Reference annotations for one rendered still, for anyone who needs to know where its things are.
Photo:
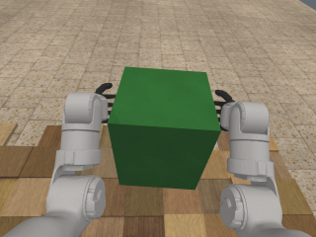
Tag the right robot forearm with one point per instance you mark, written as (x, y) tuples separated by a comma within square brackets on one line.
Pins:
[(248, 124)]

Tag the robot left hand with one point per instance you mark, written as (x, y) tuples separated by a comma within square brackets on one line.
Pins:
[(100, 91)]

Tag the right robot upper arm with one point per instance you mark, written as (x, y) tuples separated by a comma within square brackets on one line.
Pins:
[(253, 211)]

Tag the left robot forearm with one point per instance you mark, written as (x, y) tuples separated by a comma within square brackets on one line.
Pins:
[(83, 113)]

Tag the left robot upper arm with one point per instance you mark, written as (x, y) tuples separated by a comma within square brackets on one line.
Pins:
[(72, 203)]

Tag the robot right hand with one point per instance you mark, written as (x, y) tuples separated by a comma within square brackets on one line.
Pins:
[(227, 98)]

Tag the carton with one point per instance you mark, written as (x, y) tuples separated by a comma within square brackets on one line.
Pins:
[(163, 127)]

